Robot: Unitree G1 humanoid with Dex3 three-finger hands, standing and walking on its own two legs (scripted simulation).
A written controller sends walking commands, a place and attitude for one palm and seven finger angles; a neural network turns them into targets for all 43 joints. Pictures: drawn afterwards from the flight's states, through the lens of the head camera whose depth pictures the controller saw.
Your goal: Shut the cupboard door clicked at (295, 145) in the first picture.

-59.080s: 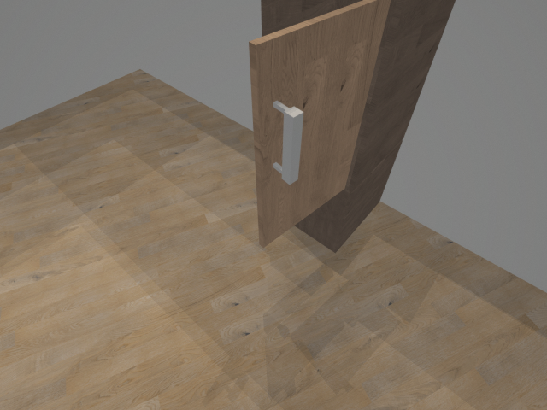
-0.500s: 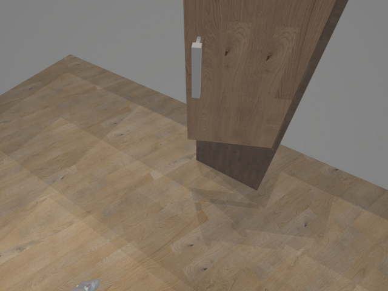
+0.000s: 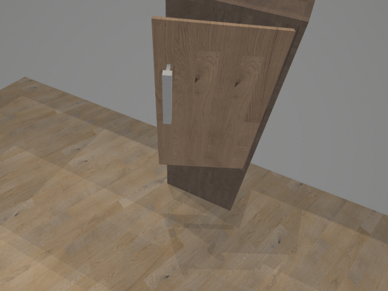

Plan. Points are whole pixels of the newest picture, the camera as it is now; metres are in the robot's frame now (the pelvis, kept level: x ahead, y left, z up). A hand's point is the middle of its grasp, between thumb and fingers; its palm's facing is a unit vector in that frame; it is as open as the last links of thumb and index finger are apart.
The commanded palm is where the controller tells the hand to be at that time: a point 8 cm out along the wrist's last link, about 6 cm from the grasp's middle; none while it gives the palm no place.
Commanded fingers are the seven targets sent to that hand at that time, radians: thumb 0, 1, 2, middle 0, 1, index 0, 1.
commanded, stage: take the last steps up to it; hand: left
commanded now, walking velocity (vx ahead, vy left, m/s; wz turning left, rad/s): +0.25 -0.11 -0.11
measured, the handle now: (167, 95) +0.64 +0.11 +0.04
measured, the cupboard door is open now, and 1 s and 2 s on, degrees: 24 24 24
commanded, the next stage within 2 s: come to a stop and stand still in 0.30 s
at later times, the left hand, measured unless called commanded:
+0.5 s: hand (165, 253) +0.24 +0.07 -0.15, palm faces -0.04 -0.97 -0.23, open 7.2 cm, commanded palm none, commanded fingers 0.00 0.90 0.90 -0.20 -0.30 -0.20 -0.30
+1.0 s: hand (129, 271) +0.21 +0.16 -0.19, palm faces +0.04 -0.97 -0.22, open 7.3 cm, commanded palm none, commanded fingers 0.00 0.90 0.90 -0.20 -0.30 -0.20 -0.30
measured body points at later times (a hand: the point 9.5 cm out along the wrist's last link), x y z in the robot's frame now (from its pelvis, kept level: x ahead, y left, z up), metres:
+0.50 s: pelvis +0.15 -0.10 +0.01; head +0.19 -0.12 +0.45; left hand +0.25 +0.13 -0.13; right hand +0.12 -0.33 -0.16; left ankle +0.09 +0.05 -0.66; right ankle +0.17 -0.18 -0.73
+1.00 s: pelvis +0.18 -0.04 +0.00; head +0.22 -0.01 +0.44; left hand +0.21 +0.21 -0.17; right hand +0.28 -0.29 -0.13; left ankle +0.18 +0.07 -0.74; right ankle +0.16 -0.18 -0.71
